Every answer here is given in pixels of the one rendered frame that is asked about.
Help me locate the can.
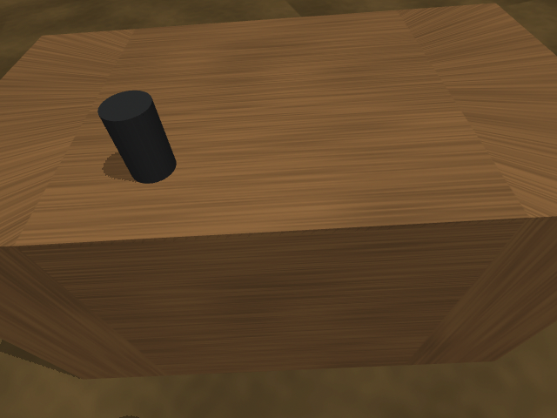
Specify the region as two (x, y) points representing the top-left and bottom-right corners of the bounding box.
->
(97, 91), (177, 184)

